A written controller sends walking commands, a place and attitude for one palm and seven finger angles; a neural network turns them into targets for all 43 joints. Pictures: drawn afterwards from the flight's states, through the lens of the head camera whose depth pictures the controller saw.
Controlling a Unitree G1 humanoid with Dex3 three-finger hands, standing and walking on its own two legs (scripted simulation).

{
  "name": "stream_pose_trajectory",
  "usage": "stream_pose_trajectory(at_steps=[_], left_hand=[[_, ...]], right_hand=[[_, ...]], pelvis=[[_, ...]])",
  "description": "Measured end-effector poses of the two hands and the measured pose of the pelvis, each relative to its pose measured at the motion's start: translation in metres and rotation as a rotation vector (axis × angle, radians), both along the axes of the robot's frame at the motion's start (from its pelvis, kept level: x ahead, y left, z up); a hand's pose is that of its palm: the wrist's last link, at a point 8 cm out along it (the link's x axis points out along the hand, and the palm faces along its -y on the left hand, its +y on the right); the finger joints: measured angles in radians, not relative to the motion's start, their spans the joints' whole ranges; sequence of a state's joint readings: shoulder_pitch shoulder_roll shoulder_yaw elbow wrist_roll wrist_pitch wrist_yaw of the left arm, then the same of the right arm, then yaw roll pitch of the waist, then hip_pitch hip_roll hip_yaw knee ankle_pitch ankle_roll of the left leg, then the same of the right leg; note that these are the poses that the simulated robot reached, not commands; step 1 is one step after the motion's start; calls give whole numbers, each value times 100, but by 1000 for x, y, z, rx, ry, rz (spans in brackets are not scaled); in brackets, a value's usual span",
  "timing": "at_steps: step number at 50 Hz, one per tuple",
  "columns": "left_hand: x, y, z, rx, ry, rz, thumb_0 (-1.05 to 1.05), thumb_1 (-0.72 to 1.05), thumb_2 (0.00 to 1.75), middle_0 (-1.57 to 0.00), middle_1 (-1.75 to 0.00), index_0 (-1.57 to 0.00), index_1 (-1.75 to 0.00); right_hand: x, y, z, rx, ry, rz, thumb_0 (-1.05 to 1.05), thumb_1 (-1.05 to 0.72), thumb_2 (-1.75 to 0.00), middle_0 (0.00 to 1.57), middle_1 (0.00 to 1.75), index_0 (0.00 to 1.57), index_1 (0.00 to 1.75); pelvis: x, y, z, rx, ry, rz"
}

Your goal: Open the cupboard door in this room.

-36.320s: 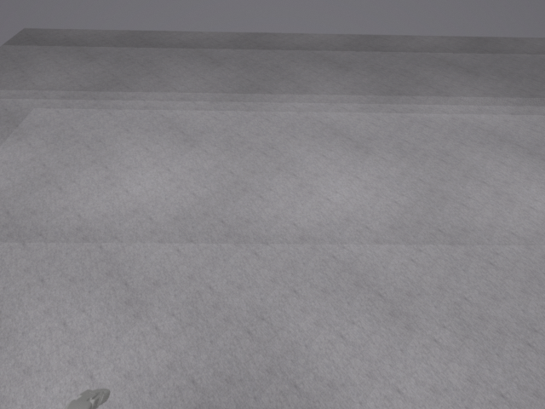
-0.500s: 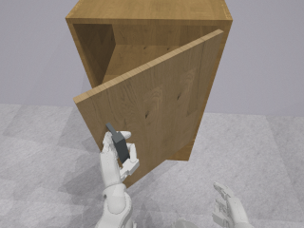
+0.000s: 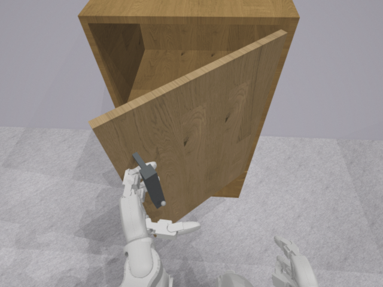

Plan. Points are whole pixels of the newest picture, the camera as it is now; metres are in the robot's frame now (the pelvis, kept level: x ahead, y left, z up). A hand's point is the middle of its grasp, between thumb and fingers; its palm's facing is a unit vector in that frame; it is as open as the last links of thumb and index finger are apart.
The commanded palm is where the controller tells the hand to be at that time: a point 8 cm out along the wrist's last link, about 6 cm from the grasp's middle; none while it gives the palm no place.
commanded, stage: open thumb and fingers to let go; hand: left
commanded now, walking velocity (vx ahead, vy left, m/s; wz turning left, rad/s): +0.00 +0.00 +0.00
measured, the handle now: (148, 181) +0.32 +0.10 +0.05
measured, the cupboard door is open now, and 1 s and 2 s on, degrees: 40 41 41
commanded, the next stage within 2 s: slide the hand sideways off the handle in 0.18 s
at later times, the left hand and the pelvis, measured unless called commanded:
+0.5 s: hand (163, 226) +0.23 +0.06 +0.04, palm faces -0.18 -0.98 +0.01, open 16.2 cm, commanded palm +0.23 +0.11 +0.04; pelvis -0.01 +0.03 -0.01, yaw -1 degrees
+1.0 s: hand (139, 235) +0.22 +0.10 +0.04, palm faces -0.08 -1.00 +0.02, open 16.1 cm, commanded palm +0.19 +0.16 +0.04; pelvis -0.01 +0.04 -0.01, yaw -2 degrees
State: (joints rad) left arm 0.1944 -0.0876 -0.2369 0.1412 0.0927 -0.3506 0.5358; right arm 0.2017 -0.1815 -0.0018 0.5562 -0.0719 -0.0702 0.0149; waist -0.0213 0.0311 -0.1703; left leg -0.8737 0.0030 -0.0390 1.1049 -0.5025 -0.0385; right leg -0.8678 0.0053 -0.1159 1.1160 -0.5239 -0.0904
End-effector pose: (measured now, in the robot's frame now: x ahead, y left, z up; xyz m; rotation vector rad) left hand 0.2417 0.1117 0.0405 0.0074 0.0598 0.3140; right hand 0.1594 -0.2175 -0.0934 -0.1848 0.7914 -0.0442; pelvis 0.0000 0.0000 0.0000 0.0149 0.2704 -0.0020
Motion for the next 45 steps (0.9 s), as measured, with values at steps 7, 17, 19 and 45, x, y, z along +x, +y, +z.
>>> stream_pose_trajectory(at_steps=[7, 17, 19, 45], left_hand=[[1, 1, 0, 6, -1, -39, -1, -48, 31, -24, -76, -27, -78], [1, 5, 0, 14, -3, -113, -1, -50, 30, -29, -49, -28, -57], [-4, 9, -1, 24, -21, -231, -1, -50, 30, -26, -45, -23, -52], [-32, 32, 1, -27, -36, -427, -1, -50, 30, -20, -32, -21, -33]], right_hand=[[8, 16, 7, 7, -38, 20, 1, -91, -90, 20, 30, 20, 30], [9, 29, 11, 16, -58, 44, 1, -91, -90, 20, 30, 20, 30], [6, 28, 9, 13, -55, 44, 1, -91, -90, 20, 30, 20, 30], [-15, 38, 11, 9, -39, -26, 2, -91, -90, 20, 30, 20, 30]], pelvis=[[0, 9, 0, -13, -6, -4], [-4, 19, -2, -22, -15, -2], [-6, 21, -4, -23, -15, 1], [-12, 38, -10, -30, -20, -30]])
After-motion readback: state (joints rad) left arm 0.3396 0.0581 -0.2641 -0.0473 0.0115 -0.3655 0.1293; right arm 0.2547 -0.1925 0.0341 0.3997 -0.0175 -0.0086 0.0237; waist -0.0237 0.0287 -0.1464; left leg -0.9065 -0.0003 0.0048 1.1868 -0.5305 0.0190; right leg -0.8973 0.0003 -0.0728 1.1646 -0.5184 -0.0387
